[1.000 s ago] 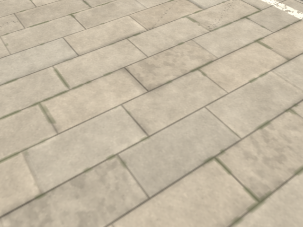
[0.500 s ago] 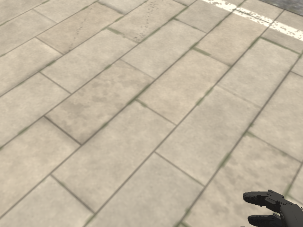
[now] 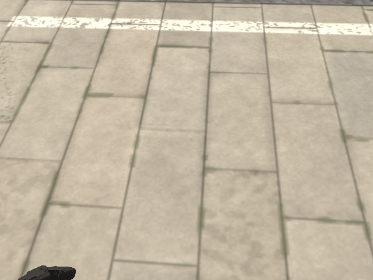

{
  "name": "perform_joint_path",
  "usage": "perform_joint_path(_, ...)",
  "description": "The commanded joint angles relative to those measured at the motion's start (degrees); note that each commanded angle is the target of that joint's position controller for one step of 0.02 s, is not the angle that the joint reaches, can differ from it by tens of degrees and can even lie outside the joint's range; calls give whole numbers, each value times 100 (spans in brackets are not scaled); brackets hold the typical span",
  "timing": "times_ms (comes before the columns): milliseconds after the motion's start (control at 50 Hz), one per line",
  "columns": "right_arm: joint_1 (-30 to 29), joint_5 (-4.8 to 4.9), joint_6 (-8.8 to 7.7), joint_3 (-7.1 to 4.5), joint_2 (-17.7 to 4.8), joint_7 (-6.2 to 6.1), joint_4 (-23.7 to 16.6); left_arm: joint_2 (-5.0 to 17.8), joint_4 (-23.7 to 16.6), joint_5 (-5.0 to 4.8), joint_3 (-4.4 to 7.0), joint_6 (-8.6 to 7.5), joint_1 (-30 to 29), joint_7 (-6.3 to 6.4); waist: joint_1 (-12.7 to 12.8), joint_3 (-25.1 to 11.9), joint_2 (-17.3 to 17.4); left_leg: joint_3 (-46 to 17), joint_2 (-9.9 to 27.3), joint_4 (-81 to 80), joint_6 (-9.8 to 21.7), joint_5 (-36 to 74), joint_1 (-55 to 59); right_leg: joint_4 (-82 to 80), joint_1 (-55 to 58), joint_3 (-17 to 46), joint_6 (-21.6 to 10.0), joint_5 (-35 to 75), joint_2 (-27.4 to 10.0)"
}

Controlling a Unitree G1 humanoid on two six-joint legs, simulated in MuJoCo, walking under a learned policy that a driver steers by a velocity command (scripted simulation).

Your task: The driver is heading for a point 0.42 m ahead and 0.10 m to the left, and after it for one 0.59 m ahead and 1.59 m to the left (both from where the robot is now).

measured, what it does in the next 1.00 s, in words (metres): steps on the spot, turning left: right foot, then left foot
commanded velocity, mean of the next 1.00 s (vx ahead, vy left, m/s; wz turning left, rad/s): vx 0.20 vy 0.00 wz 0.46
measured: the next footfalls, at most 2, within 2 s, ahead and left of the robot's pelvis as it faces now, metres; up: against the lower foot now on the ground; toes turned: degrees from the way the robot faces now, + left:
right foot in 0.08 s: +0.09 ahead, -0.11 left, +0.00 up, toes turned -6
left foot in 0.46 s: +0.02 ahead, +0.08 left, +0.00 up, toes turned +10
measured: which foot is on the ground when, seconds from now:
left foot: down 0.00-0.06, up 0.08-0.44, down 0.46-0.92, up 0.94-1.00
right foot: up 0.00-0.06, down 0.08-0.46, up 0.48-0.92, down 0.94-1.00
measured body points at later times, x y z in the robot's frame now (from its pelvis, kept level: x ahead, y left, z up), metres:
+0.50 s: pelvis +0.01 +0.00 -0.01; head +0.03 +0.03 +0.44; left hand +0.15 +0.27 -0.12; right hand +0.12 -0.27 -0.11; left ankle -0.02 +0.07 -0.73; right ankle +0.04 -0.11 -0.72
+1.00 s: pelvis +0.08 +0.00 +0.00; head +0.09 +0.00 +0.45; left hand +0.06 +0.32 -0.08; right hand +0.35 -0.17 -0.09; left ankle -0.01 +0.08 -0.69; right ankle +0.14 -0.10 -0.73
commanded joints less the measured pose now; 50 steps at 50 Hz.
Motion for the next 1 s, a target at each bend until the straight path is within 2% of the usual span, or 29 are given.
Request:
perform_joint_path(20, -112, 21, 57, -241, -859, 38, -421, 325, -409, -23, 85, -67, 210, -33, 133, -747, 978, -723, 1326, -729, 575, 387, -5, -868, 1304, -256, -104, -355, 242)
perform_joint_path(60, 248, 39, 216, -265, -822, 80, -285, 347, -206, 52, 105, -231, 729, 36, 271, -812, 329, -447, 1054, 300, 193, 93, -253, -2106, 2184, -19, -250, 22, 400)
perform_joint_path(80, 580, 10, 296, -192, -469, 149, -338, 828, -209, 93, 187, -344, 957, 141, 268, -852, -1324, 22, 445, 1938, -190, -1573, -1039, -3099, 2656, 1827, -491, 1088, -968)
perform_joint_path(100, 347, 49, 389, -79, -241, 86, -727, 1518, -367, 44, 343, -341, 919, 207, 369, -905, -2062, -467, -341, 2881, -412, -2741, -2027, -3219, 2484, 3145, -1447, 2831, -2186)
perform_joint_path(120, -52, 75, 460, -122, -472, 41, -642, 1069, -252, -2, 257, -343, 1198, 246, 682, -1125, -1155, -1118, -162, 3354, -383, -2460, -1721, -3062, 2348, 2479, -1634, 3318, -2006)
perform_joint_path(140, -65, 214, 474, -73, -278, 61, -582, 605, -200, 52, 39, -350, 794, 296, 380, -939, -1110, -1314, -184, 3221, -316, -2051, -1425, -3073, 2005, 1825, -1466, 3316, -1639)
perform_joint_path(160, 137, 251, 451, -31, -163, 79, -384, 220, -188, 66, -109, -363, 266, 334, 75, -799, -979, -1421, -134, 2817, -293, -1620, -994, -3191, 1719, 1239, -1169, 2915, -1248)
perform_joint_path(200, 564, 138, 459, -93, -316, 135, -45, -8, -166, 70, -219, -435, -94, 438, -77, -803, -1027, -1316, -442, 2641, -224, -1250, -324, -3145, 1542, 537, -982, 3135, -950)
perform_joint_path(260, 395, 186, 441, -144, -352, 241, -134, 330, -22, 45, -97, -428, 260, 476, 106, -772, -675, -1285, -549, 2445, -93, -1396, -558, -2927, 2025, 545, -1047, 3005, -1220)
perform_joint_path(340, 150, 171, 454, -118, -174, 276, -341, 330, 70, 68, -41, -391, 451, 505, 280, -743, -725, -1136, -519, 1998, 2, -1656, -546, -2787, 2194, 617, -1160, 2457, -1507)
perform_joint_path(400, 219, 206, 437, -136, -133, 297, -443, 403, 131, 69, 27, -389, 415, 510, 213, -789, -761, -1001, -565, 1411, 117, -1652, -228, -2554, 2138, 519, -1064, 2430, -1609)
perform_joint_path(440, 567, 196, 363, -142, -71, 307, -370, 453, 172, 20, 86, -372, 287, 523, -54, -828, -513, -946, -694, 200, 272, -793, 463, -1959, 1784, 110, -656, 1901, -1399)
perform_joint_path(460, 657, 103, 291, -226, -398, 276, -371, 368, 213, 23, 103, -359, 454, 514, -73, -648, 308, -2023, -244, -703, 456, -127, 783, -991, 1139, -316, -182, 779, -983)
perform_joint_path(480, 686, 72, 231, -444, -1308, 235, -516, 16, -100, 12, 10, -308, 424, 499, 63, -307, 1758, -4610, 1295, -1015, 1106, 2084, 1164, 273, -607, -678, 355, -1540, 186)
perform_joint_path(500, 1190, 64, 270, -555, -1477, 197, -433, 34, -259, 52, -37, -270, -159, 525, -378, -348, 1500, -4929, 1522, -1198, 1788, 2878, 1069, 1184, -931, 231, 304, -2210, 459)
perform_joint_path(540, 565, 158, 370, -458, -1038, 114, -500, 149, -108, -8, -15, -314, -18, 477, 33, -161, 586, -3942, 850, -1075, 1612, 1743, 891, 1536, -990, 623, 245, -1058, 195)
perform_joint_path(580, -84, 224, 418, -392, -770, 85, -703, 315, 43, 105, 34, -369, 171, 437, 210, -403, 582, -3483, 296, -957, 1288, 1953, 978, 1448, -820, 548, 286, -366, 219)
perform_joint_path(640, 174, 242, 390, -431, -816, 116, -641, 235, 107, 92, -7, -325, 277, 377, 117, -752, 338, -3495, 133, -796, 1197, 2136, 1270, 1241, -727, 580, 390, -169, 302)
perform_joint_path(660, 365, 226, 385, -466, -876, 125, -602, 257, 98, 114, -27, -326, 283, 345, 17, -941, 342, -3692, 48, -1032, 1238, 622, 1372, 1005, -699, 594, 411, -137, 293)
perform_joint_path(680, 437, 192, 385, -484, -908, 153, -612, 300, 82, 138, -29, -325, 196, 305, -82, -905, 506, -4002, 1, -1344, 1293, -1208, 1358, 758, -756, 627, 413, -117, 284)
perform_joint_path(720, 442, 142, 375, -496, -975, 214, -646, 440, 16, 163, 2, -358, -55, 233, -185, -574, 860, -4574, 46, -1744, 1362, -2760, 1192, 270, -889, 648, 465, -175, 352)
perform_joint_path(800, 379, 106, 247, -535, -1103, 230, -685, 409, -59, 98, -49, -565, -434, 189, -258, -341, 727, -4773, -91, -1537, 1353, -2442, 847, -668, -557, 698, 522, -95, 439)
perform_joint_path(860, -194, 130, 185, -521, -1101, 304, -874, 420, -64, -25, -77, -660, -242, 220, -5, -325, 766, -4818, -305, -1316, 1233, -2173, -143, -1443, 663, 676, 405, -267, 558)
perform_joint_path(900, -817, 120, 175, -458, -938, 325, -1034, 469, 197, -145, -30, -723, 734, 338, 627, -390, 560, -4601, -593, -906, 922, -2163, -1421, -2342, 2617, 527, 215, 355, 532)
perform_joint_path(920, -795, 128, 114, -377, -674, 299, -1020, 707, 366, -87, 49, -780, 1349, 438, 880, -528, 158, -4171, -913, -191, 658, -2397, -2135, -2570, 3690, 546, 121, 257, 272)
perform_joint_path(940, -532, 184, 14, -225, -179, 257, -995, 1112, 390, 62, 133, -869, 1814, 512, 951, -906, -927, -3198, -1476, 1582, 461, -2529, -2515, -3200, 4215, 2014, -92, -1284, -1020)
perform_joint_path(960, -583, 226, -55, -119, -20, 244, -1258, 1671, 300, 263, 241, -889, 1599, 497, 712, -892, -1291, -2701, -1705, 2769, 376, -2023, -3392, -4059, 3936, 4599, -622, -3237, -2177)
perform_joint_path(980, -712, 150, -59, -121, -300, 223, -1274, 1378, 289, 278, 237, -901, 1241, 420, 515, -581, -718, -2605, -1023, 3447, 392, -1354, -3609, -4110, 3383, 4894, -913, -3475, -2338)
perform_joint_path(1000, -843, 60, -62, -173, -516, 279, -1183, 965, 270, 180, 127, -927, 1123, 348, 466, -407, -345, -2587, -924, 3579, 361, -931, -3550, -3955, 3099, 4161, -840, -3075, -1963)
Over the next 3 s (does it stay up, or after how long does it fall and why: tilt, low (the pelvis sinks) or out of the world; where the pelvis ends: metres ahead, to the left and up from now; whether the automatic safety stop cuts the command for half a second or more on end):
stays up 0.37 0.40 0.01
